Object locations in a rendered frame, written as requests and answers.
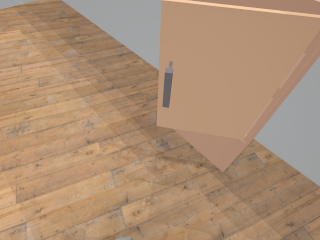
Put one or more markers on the cupboard door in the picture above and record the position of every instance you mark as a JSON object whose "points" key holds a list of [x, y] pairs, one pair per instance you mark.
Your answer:
{"points": [[227, 60]]}

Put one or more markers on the handle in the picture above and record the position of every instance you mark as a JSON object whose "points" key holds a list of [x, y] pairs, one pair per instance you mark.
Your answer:
{"points": [[168, 76]]}

